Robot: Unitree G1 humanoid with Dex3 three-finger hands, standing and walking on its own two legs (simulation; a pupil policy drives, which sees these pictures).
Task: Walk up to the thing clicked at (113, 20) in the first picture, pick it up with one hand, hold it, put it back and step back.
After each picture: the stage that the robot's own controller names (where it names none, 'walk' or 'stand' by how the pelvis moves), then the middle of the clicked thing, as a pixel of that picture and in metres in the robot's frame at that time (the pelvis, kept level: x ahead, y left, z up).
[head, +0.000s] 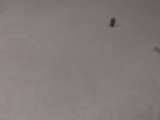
stand; (112, 22) +1.93 -0.43 -0.72
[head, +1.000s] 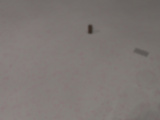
walk; (90, 29) +1.84 +0.01 -0.70
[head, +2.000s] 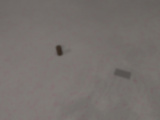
walk; (59, 50) +1.30 +0.35 -0.72
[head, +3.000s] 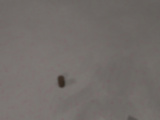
walk; (61, 81) +0.87 +0.25 -0.71
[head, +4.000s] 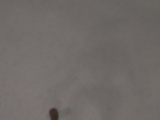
walk; (54, 115) +0.53 +0.21 -0.70
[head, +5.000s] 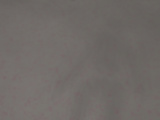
stand; out of the picture +0.35 +0.21 -0.71
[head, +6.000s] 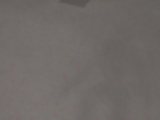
stand; out of the picture +0.33 +0.17 -0.72
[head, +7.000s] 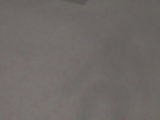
stand; out of the picture +0.35 +0.18 -0.73
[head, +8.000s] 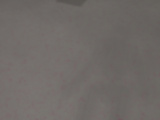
stand; out of the picture +0.35 +0.20 -0.73
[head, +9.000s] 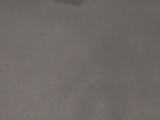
stand; out of the picture +0.35 +0.21 -0.73
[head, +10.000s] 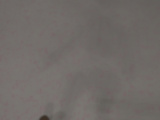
go down; out of the picture +0.36 +0.23 -0.66
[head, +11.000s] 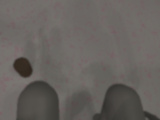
go down; (23, 68) +0.41 +0.26 -0.30
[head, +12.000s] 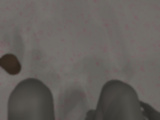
close in; (11, 65) +0.40 +0.27 -0.28
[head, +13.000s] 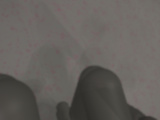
close in; out of the picture +0.39 +0.30 -0.21
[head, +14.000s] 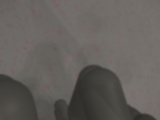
close; out of the picture +0.38 +0.31 -0.22
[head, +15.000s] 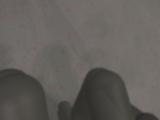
lift; out of the picture +0.34 +0.28 -0.21
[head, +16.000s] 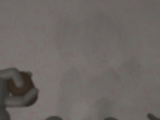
lift; (24, 90) +0.32 +0.20 -0.01
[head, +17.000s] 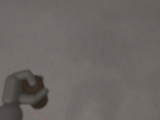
hold; (36, 92) +0.33 +0.17 +0.01
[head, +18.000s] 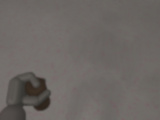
hold; (38, 94) +0.33 +0.17 -0.01
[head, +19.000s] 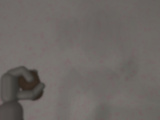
crouch; (31, 86) +0.36 +0.18 -0.06
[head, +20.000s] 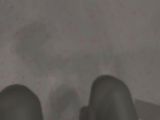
lower; out of the picture +0.44 +0.29 -0.14
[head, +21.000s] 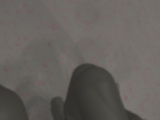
lower; out of the picture +0.40 +0.32 -0.22
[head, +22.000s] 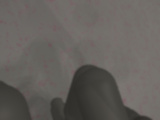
lower; out of the picture +0.40 +0.32 -0.22
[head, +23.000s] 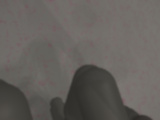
lower; out of the picture +0.40 +0.32 -0.22
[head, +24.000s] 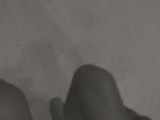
lower; out of the picture +0.39 +0.32 -0.22
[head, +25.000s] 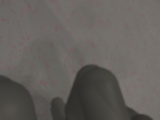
withdraw; out of the picture +0.38 +0.31 -0.23
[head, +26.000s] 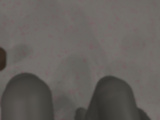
stand; out of the picture +0.40 +0.28 -0.25
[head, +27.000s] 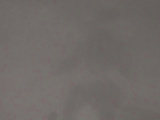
stand; out of the picture +0.36 +0.20 -0.63
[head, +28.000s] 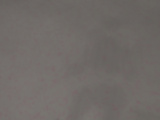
stand; out of the picture +0.36 +0.22 -0.67
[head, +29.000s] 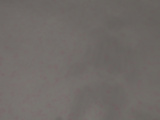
stand; out of the picture +0.37 +0.21 -0.67
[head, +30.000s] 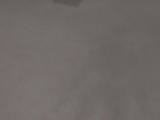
walk; out of the picture +0.39 +0.20 -0.72
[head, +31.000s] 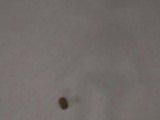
walk; (63, 103) +0.52 +0.19 -0.71
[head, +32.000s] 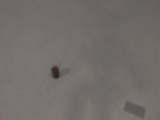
walk; (55, 72) +0.82 +0.24 -0.70
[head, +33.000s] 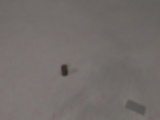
stand; (64, 70) +1.00 +0.21 -0.71
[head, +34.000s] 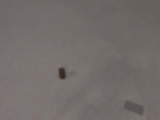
stand; (62, 73) +1.00 +0.22 -0.73
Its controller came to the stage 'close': yes
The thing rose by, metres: 0.71
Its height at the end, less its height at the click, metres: +0.00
